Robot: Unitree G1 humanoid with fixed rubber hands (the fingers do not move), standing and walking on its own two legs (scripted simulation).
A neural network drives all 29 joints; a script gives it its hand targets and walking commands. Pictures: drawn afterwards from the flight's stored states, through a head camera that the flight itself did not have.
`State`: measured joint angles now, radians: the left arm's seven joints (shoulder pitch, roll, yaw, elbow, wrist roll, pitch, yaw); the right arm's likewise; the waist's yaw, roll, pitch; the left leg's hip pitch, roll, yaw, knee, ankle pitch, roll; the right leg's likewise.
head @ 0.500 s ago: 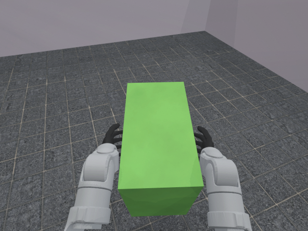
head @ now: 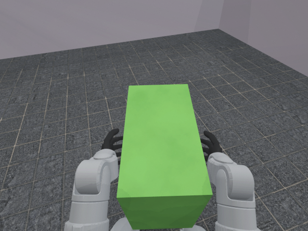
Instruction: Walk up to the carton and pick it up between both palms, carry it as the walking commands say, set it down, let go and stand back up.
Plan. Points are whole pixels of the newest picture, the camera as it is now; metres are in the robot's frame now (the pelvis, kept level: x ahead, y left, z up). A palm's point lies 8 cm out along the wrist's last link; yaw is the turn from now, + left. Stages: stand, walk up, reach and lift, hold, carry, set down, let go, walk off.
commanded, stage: carry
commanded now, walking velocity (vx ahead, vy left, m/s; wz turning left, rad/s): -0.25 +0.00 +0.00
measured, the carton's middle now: (160, 156) +0.31 +0.01 +0.05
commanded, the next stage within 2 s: none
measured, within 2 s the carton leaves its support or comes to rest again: neither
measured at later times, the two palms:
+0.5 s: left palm out of the picture +0.06 +0.08 +0.13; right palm out of the picture +0.03 -0.17 +0.12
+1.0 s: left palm out of the picture -0.14 +0.10 +0.14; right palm out of the picture -0.14 -0.16 +0.14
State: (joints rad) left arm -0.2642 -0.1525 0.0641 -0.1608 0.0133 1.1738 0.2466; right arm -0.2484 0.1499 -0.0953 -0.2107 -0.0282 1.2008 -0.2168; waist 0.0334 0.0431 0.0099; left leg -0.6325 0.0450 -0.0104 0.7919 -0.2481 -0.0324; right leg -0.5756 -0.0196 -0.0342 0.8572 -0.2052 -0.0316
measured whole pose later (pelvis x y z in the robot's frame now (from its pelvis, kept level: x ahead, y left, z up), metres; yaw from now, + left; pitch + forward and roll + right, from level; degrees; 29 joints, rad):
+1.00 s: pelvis -0.41 -0.02 +0.04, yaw -3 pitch -1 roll +3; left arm -0.18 -0.14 0.06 -0.21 0.02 1.17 0.25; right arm -0.23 0.15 -0.05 -0.17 0.00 1.17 -0.22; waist 0.02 -0.05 -0.08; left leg -0.35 0.05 0.07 0.60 -0.32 -0.01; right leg -0.47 -0.04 -0.20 0.50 -0.12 -0.03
